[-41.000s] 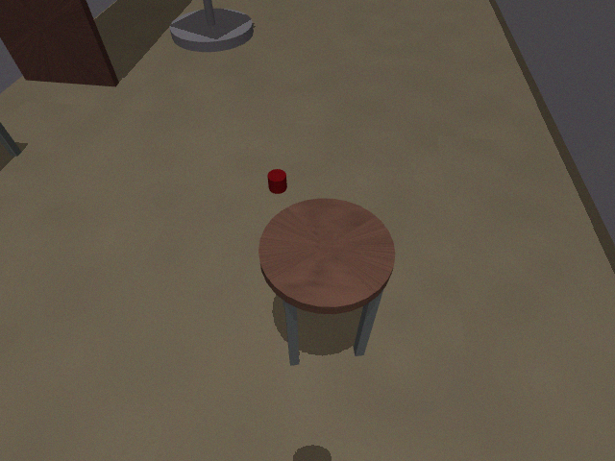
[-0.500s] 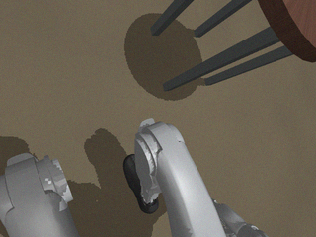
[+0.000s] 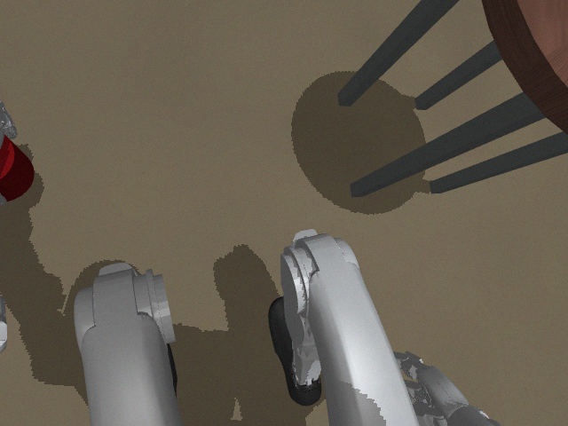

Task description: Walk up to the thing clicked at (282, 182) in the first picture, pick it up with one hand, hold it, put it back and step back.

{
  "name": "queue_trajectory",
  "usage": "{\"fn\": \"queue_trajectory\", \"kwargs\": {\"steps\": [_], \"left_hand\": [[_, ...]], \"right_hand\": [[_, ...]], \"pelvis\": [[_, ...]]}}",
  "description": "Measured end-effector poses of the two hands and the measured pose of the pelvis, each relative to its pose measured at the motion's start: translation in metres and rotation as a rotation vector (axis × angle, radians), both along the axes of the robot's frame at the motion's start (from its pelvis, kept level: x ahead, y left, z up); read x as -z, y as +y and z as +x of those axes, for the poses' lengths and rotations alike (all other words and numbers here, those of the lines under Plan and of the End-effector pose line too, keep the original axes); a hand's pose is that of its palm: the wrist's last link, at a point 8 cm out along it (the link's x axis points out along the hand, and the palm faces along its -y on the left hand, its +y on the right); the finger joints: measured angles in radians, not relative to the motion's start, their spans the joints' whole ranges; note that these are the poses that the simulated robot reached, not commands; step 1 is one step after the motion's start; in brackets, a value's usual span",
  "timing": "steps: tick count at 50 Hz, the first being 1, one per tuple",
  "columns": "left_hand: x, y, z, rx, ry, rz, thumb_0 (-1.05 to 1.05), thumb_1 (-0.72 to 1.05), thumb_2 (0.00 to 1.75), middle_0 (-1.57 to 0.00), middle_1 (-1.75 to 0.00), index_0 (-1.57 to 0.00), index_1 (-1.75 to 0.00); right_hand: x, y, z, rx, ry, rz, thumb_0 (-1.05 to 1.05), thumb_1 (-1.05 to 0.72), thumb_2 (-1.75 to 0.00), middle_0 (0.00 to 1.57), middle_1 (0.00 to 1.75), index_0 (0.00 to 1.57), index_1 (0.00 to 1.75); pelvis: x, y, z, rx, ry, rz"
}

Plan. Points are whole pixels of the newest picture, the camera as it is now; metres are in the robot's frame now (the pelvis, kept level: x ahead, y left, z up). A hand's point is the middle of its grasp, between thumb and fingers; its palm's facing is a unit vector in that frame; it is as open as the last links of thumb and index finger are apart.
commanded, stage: settle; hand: left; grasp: from above
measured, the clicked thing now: out of the picture +0.47 +0.34 -0.20
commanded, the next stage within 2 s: lift in 0.22 s
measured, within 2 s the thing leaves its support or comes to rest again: neither
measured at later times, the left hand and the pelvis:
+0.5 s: hand out of the picture +0.45 +0.34 -0.12, palm faces -0.44 -0.09 -0.89, open 11.1 cm; pelvis -0.01 +0.00 +0.02, yaw +2 degrees
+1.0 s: hand out of the picture +0.39 +0.34 +0.02, palm faces -0.43 -0.11 -0.90, open 11.1 cm; pelvis -0.01 +0.00 +0.12, yaw +6 degrees
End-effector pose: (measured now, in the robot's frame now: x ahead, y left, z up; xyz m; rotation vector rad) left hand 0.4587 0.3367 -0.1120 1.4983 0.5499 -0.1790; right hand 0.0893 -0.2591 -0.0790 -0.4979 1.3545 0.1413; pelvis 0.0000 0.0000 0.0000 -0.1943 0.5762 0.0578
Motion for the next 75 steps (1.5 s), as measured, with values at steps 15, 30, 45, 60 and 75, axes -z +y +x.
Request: {"fn": "queue_trajectory", "kwargs": {"steps": [15,30,45,60,75], "left_hand": [[-0.032,-0.001,-0.001,0.032,0.011,0.006,0.0,-0.25,0.9,-0.41,-1.01,-0.46,-0.98],[-0.066,0.004,-0.014,0.004,0.022,-0.008,0.0,-0.24,0.89,-0.41,-1.01,-0.46,-0.97],[-0.151,0.008,-0.053,0.01,0.008,-0.025,0.0,-0.23,0.88,-0.4,-1.01,-0.46,-0.97],[-0.274,-0.013,-0.094,0.002,-0.033,-0.048,0.0,-0.22,0.87,-0.39,-1.02,-0.45,-0.97],[-0.396,-0.033,-0.126,-0.017,-0.017,-0.047,0.0,-0.22,0.87,-0.39,-1.02,-0.46,-0.97]], "right_hand": [[-0.008,-0.012,-0.026,0.074,0.037,-0.062,0.0,-0.92,-0.9,0.2,0.3,0.2,0.3],[-0.025,-0.008,-0.036,0.168,0.054,-0.071,0.01,-0.93,-0.9,0.21,0.3,0.2,0.3],[-0.063,0.004,0.018,0.163,-0.083,-0.008,0.01,-0.93,-0.9,0.21,0.3,0.2,0.3],[-0.16,0.019,0.061,0.187,-0.233,0.028,0.01,-0.92,-0.9,0.21,0.3,0.2,0.3],[-0.27,0.026,0.072,0.23,-0.327,0.063,0.01,-0.92,-0.9,0.21,0.3,0.2,0.3]], "pelvis": [[-0.01,-0.005,-0.008,-0.012,-0.001,0.022],[-0.034,-0.001,-0.008,-0.03,0.035,0.031],[-0.09,0.0,-0.007,-0.051,0.04,0.056],[-0.19,0.002,-0.001,-0.073,-0.051,0.089],[-0.301,0.002,0.018,-0.089,-0.206,0.143]]}}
